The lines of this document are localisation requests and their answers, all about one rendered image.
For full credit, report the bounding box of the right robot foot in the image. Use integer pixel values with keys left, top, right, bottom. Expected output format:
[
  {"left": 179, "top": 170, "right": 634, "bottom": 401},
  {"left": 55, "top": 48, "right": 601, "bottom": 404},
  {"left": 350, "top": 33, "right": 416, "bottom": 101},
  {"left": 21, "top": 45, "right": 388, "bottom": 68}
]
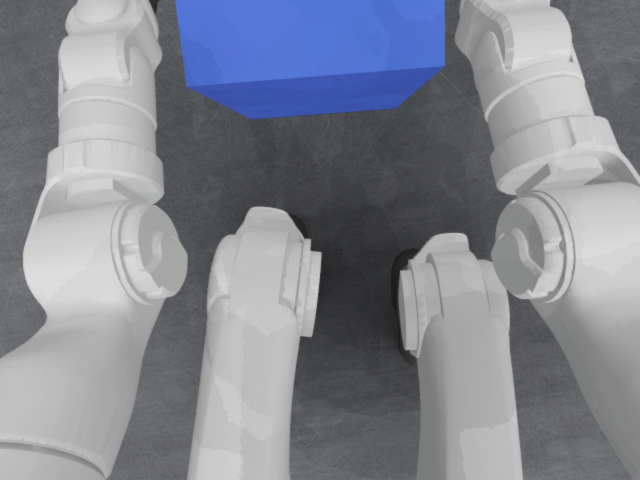
[{"left": 391, "top": 248, "right": 421, "bottom": 367}]

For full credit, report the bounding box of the left robot forearm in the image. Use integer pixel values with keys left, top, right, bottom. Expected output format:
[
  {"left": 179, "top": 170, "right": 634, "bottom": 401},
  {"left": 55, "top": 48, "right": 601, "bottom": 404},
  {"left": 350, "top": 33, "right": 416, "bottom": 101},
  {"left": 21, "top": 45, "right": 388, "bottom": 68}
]
[{"left": 23, "top": 0, "right": 164, "bottom": 300}]

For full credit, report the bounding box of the right robot forearm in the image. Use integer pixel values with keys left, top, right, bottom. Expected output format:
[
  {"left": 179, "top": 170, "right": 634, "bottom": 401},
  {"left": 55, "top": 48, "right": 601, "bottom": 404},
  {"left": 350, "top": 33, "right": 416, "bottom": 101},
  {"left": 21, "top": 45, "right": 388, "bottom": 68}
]
[{"left": 455, "top": 0, "right": 640, "bottom": 197}]

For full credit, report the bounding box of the carton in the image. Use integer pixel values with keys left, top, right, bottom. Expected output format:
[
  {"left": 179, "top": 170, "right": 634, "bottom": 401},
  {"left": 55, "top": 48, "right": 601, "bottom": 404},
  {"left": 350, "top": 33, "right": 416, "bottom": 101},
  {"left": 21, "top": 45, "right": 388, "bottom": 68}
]
[{"left": 175, "top": 0, "right": 445, "bottom": 119}]

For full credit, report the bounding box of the left robot upper arm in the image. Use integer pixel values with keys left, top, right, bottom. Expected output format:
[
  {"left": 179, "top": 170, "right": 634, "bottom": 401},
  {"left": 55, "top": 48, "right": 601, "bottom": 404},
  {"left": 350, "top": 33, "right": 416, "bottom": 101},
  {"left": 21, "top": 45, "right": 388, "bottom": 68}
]
[{"left": 0, "top": 199, "right": 188, "bottom": 480}]

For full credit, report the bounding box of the left robot thigh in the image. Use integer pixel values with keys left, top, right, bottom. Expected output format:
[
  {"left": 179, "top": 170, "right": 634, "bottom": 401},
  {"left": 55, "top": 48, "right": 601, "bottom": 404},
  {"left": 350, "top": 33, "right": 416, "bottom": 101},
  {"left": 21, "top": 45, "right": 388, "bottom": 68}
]
[{"left": 187, "top": 226, "right": 321, "bottom": 480}]

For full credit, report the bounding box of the right robot upper arm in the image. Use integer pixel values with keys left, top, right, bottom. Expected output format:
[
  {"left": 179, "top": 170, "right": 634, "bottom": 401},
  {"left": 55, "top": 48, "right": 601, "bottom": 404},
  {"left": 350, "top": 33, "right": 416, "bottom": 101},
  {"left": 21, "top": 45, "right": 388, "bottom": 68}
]
[{"left": 491, "top": 182, "right": 640, "bottom": 480}]

